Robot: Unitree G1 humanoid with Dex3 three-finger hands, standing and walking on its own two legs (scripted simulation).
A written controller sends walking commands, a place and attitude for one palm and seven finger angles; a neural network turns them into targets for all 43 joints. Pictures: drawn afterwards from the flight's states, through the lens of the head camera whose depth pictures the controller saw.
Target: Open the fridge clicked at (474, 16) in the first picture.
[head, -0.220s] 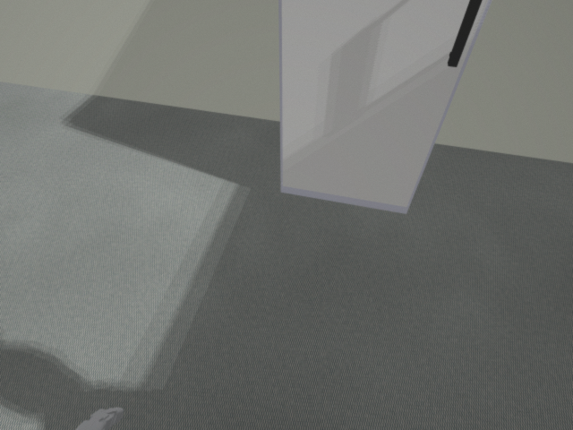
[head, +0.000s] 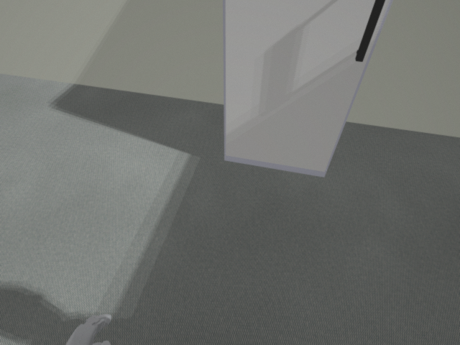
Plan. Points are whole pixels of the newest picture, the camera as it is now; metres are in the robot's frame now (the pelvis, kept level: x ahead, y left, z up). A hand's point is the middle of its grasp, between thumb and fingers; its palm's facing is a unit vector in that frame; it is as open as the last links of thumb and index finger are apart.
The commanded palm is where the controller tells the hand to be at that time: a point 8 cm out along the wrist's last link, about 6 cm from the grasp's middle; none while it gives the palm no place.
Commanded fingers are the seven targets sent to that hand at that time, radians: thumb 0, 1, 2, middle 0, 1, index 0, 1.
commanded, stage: stand and wait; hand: right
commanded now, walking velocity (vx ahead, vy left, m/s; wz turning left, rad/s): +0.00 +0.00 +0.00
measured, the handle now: (374, 11) +1.12 -0.44 +0.16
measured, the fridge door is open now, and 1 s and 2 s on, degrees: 0 0 0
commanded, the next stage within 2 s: look at it before walking up in 0.82 s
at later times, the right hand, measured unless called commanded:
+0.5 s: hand out of the picture +0.05 -0.23 -0.15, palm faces -0.03 +0.94 -0.34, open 7.4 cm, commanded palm none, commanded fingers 0.00 -0.90 -0.90 0.20 0.30 0.20 0.30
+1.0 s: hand out of the picture +0.05 -0.22 -0.15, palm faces -0.04 +0.94 -0.33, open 7.4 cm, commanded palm none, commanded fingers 0.00 -0.90 -0.90 0.20 0.30 0.20 0.30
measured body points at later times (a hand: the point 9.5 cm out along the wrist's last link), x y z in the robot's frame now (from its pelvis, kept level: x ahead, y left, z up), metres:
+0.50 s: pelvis -0.02 +0.02 +0.01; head -0.02 +0.01 +0.46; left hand +0.06 +0.32 -0.13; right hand +0.06 -0.28 -0.13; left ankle -0.02 +0.14 -0.74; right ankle -0.03 -0.11 -0.74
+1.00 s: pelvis -0.02 +0.02 +0.01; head -0.02 +0.02 +0.46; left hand +0.05 +0.31 -0.13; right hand +0.05 -0.27 -0.13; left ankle -0.02 +0.14 -0.74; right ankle -0.03 -0.11 -0.74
